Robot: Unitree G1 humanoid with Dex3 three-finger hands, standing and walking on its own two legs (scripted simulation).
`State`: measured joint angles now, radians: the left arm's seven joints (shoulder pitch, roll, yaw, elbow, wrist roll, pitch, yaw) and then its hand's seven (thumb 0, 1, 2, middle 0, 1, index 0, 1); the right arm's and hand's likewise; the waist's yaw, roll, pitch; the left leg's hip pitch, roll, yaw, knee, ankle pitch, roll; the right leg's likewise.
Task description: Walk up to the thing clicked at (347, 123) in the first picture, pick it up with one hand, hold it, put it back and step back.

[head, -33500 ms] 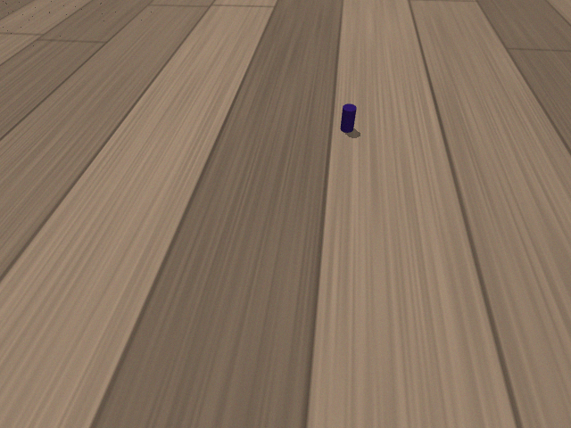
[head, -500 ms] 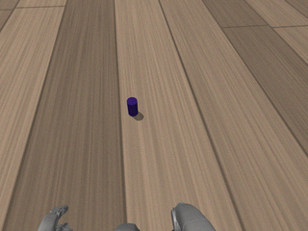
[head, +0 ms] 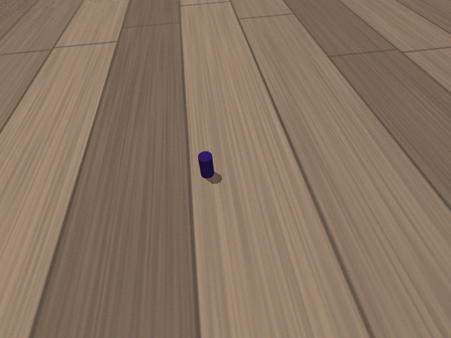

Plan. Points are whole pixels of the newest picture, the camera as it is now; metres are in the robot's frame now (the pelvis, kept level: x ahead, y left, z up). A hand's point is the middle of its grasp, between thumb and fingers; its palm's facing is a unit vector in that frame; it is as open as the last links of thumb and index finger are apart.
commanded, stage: step back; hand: left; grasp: from the side
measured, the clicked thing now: (206, 165) +1.08 +0.21 -0.68
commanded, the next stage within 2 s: stand in 0.64 s
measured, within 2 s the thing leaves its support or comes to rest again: neither
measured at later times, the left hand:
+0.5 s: hand (125, 336) +0.15 +0.23 -0.13, palm faces +0.03 -0.93 -0.36, open 7.3 cm
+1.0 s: hand out of the picture +0.12 +0.25 -0.13, palm faces +0.03 -0.94 -0.33, open 7.3 cm
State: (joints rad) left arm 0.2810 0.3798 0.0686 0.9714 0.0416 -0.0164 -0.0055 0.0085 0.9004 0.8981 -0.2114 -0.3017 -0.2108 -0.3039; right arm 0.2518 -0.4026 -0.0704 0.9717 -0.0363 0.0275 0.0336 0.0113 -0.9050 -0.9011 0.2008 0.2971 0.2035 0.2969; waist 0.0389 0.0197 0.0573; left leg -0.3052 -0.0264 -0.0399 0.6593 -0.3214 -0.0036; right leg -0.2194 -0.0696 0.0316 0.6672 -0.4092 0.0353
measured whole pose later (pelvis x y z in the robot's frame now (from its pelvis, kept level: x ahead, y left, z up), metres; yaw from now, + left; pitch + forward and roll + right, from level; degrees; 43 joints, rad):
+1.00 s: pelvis +0.05 +0.00 +0.03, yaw +2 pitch -2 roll +0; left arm 0.08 0.34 0.00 1.14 0.00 -0.01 -0.01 0.01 0.91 0.90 -0.21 -0.30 -0.21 -0.30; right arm 0.05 -0.34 -0.01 1.10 -0.01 -0.02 0.00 0.01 -0.90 -0.90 0.20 0.30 0.21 0.30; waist 0.03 0.00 0.06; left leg -0.09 0.00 -0.01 0.36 -0.23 -0.01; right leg -0.15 -0.05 -0.05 0.37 -0.18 0.02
